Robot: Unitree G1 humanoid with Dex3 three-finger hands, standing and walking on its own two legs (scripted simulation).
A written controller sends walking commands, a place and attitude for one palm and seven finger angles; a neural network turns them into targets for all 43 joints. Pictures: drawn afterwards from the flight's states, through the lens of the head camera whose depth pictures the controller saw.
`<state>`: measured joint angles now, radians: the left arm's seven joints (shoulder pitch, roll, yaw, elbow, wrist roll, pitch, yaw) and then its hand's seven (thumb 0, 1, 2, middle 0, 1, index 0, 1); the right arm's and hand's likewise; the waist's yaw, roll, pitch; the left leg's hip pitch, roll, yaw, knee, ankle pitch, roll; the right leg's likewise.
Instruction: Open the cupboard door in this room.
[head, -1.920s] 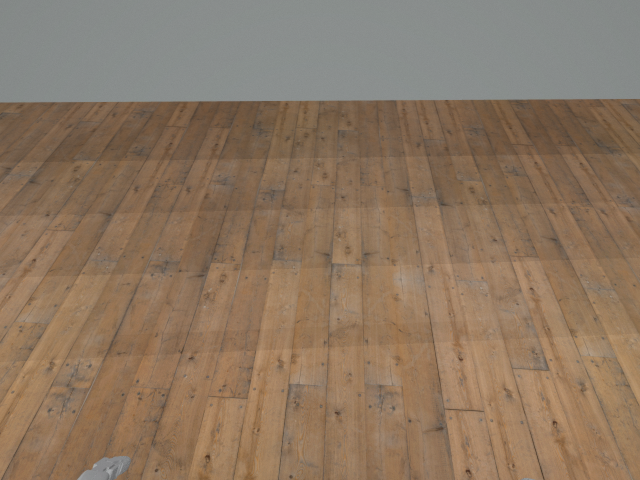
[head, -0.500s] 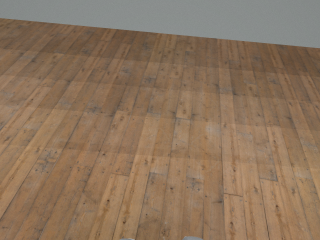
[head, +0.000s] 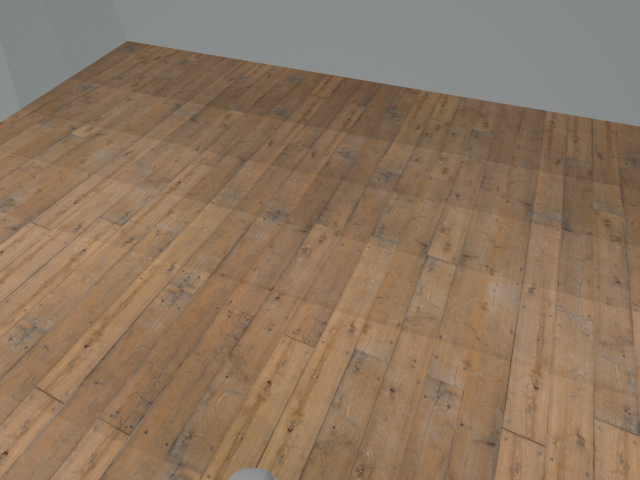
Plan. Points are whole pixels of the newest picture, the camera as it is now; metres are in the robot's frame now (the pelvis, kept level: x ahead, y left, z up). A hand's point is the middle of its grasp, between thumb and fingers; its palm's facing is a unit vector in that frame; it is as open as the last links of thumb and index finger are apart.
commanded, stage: turn or walk to find it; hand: left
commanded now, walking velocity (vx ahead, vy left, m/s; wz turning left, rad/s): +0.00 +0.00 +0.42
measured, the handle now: out of the picture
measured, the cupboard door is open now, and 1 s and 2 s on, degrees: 0 0 0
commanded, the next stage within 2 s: stand and wait in 1.80 s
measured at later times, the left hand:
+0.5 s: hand out of the picture +0.05 +0.25 -0.16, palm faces +0.22 -0.94 -0.26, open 7.3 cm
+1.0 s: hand out of the picture -0.09 +0.18 -0.17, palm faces +0.46 -0.86 -0.23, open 7.3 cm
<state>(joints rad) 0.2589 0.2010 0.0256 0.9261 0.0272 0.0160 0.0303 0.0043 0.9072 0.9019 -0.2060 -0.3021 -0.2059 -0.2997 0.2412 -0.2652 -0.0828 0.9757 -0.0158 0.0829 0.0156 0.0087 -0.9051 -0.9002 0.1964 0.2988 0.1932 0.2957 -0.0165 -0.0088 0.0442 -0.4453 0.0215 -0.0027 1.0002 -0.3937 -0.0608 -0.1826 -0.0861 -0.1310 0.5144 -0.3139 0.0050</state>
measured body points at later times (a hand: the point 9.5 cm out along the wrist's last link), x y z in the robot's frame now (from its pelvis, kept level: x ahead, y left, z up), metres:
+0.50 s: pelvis -0.02 +0.03 +0.00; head +0.01 +0.03 +0.45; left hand +0.04 +0.30 -0.14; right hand +0.09 -0.20 -0.15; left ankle -0.03 +0.14 -0.74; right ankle +0.00 -0.11 -0.70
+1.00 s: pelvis -0.03 +0.00 +0.00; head +0.00 +0.02 +0.45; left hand -0.11 +0.23 -0.15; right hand +0.13 -0.22 -0.15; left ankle -0.11 +0.11 -0.70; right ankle +0.00 -0.10 -0.74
